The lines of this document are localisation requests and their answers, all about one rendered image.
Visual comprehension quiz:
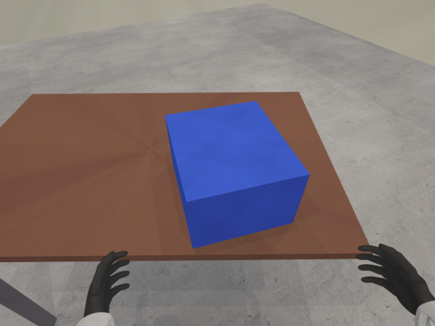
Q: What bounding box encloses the robot left hand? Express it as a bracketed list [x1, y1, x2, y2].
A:
[84, 251, 130, 317]

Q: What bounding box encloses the robot right forearm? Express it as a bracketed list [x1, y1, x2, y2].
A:
[415, 301, 435, 326]

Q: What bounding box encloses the robot left forearm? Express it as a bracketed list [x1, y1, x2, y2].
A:
[76, 312, 115, 326]

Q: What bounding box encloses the carton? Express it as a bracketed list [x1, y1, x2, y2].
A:
[165, 101, 310, 249]

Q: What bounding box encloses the table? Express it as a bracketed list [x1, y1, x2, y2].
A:
[0, 92, 373, 326]

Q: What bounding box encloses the robot right hand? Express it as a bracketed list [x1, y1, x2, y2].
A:
[356, 244, 435, 315]

